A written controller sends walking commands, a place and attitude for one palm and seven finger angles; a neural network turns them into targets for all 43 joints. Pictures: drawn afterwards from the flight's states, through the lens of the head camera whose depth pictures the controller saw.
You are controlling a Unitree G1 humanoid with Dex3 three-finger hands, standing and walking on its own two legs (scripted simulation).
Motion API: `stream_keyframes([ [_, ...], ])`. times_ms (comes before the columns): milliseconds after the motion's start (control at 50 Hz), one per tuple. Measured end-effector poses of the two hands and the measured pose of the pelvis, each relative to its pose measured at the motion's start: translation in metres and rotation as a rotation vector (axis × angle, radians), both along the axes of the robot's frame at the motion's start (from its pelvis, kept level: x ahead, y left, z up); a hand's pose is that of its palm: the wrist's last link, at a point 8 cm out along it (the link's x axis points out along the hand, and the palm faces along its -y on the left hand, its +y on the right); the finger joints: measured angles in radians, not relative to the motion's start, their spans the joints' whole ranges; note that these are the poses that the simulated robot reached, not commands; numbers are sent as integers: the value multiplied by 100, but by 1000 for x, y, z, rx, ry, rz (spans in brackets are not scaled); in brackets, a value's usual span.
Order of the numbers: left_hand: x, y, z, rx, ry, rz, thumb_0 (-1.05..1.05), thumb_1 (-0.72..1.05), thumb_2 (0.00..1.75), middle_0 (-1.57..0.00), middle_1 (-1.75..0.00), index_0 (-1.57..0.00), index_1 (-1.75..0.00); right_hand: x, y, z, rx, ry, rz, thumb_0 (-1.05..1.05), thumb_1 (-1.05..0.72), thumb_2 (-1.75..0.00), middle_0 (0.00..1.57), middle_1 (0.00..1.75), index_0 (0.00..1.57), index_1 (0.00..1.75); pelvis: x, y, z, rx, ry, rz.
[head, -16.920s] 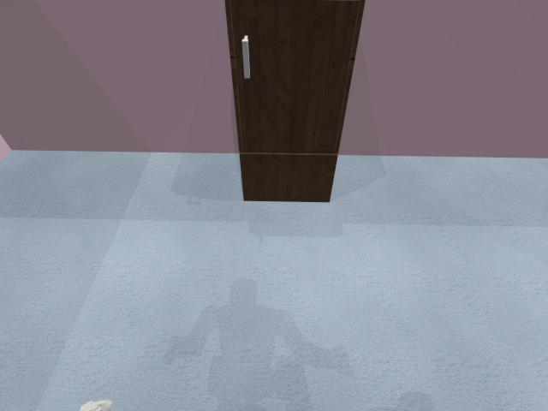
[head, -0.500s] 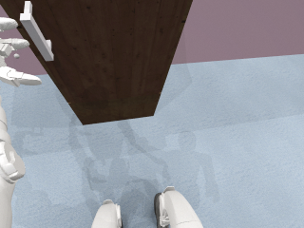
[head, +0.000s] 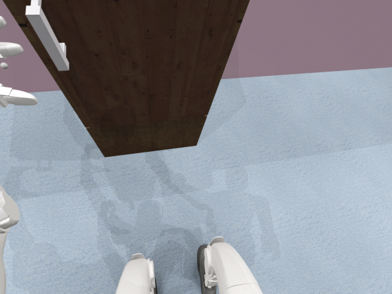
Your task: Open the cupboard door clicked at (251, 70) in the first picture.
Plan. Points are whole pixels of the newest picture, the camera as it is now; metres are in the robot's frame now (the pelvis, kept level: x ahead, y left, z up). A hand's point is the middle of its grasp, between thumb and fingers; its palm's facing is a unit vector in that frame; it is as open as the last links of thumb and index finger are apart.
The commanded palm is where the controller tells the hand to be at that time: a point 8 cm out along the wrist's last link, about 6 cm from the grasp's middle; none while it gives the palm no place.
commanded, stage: move the hooked fingers beside the handle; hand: left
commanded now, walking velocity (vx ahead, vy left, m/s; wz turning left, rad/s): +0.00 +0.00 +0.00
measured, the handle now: (50, 33) +0.58 +0.22 +0.08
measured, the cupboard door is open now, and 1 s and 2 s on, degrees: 0 0 0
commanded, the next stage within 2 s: slide the fingers in behind the handle in 0.62 s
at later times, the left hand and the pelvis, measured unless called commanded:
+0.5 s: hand (8, 61) +0.53 +0.28 +0.07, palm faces +0.08 -1.00 -0.03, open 14.0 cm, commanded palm +0.51 +0.32 +0.07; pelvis +0.01 +0.00 +0.00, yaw -1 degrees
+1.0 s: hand (20, 63) +0.53 +0.27 +0.07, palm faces +0.05 -1.00 -0.01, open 14.0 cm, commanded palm +0.51 +0.30 +0.07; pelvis +0.01 +0.00 +0.00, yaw +0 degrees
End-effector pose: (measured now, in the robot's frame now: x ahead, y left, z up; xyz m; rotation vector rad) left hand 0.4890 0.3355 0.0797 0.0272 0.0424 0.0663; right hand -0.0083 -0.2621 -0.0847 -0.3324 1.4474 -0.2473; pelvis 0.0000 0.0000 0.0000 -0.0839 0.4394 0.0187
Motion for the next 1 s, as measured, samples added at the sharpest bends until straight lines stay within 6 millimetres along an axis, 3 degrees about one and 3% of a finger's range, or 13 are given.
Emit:
stream_keyframes([
  [320, 13, -13, -6, -7, 2, -5, -1, -50, 30, -30, -120, -30, -120, -2, 5, 0, 5, 10, -19, 0, -91, -89, 21, 30, 20, 29, 3, 2, -1, -4, 10, -3],
  [660, 8, 5, -6, -1, 6, 2, -1, -50, 30, -29, -120, -30, -120, 4, -2, 0, -8, 20, -4, 0, -91, -89, 21, 30, 20, 30, 6, 0, -2, -6, 20, -2],
  [1000, 17, -15, -12, -15, 5, -15, -1, -50, 30, -29, -120, -30, -120, 12, 2, -1, -3, -8, 0, 0, -91, -89, 21, 30, 20, 29, 6, 1, -2, -9, 19, 3],
])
